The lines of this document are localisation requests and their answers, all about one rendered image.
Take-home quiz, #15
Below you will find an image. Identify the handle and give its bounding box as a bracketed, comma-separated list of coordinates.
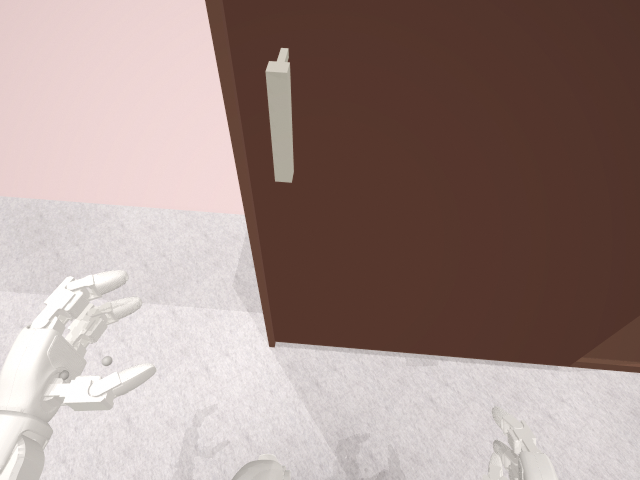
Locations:
[265, 48, 294, 183]

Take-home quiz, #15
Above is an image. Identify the left robot hand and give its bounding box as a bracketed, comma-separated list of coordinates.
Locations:
[0, 270, 157, 423]

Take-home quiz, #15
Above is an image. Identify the wardrobe door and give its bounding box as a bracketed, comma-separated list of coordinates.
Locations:
[223, 0, 640, 366]
[583, 316, 640, 362]

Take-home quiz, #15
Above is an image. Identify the left robot forearm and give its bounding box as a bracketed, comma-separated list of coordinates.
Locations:
[0, 411, 53, 480]

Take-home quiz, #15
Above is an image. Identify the robot left thigh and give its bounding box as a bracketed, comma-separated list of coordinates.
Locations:
[232, 460, 291, 480]

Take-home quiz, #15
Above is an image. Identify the robot left shin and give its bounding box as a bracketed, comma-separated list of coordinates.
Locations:
[258, 454, 279, 463]

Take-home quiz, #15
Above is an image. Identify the right robot hand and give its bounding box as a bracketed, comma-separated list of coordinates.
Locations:
[482, 406, 558, 480]

